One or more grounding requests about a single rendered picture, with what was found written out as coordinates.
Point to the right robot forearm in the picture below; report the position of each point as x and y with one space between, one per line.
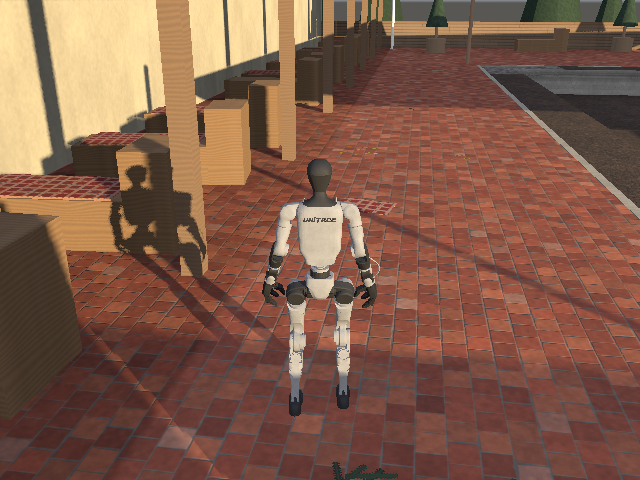
365 269

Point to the robot left hand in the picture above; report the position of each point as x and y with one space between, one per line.
267 290

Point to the robot left upper arm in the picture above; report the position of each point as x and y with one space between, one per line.
288 212

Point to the robot torso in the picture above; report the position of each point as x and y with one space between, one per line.
319 236

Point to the robot right hand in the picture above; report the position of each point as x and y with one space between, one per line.
371 292

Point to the robot right upper arm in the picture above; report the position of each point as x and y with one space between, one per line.
350 211

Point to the left robot forearm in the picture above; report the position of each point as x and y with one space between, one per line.
273 267

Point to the robot left shin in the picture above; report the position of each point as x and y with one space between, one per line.
295 368

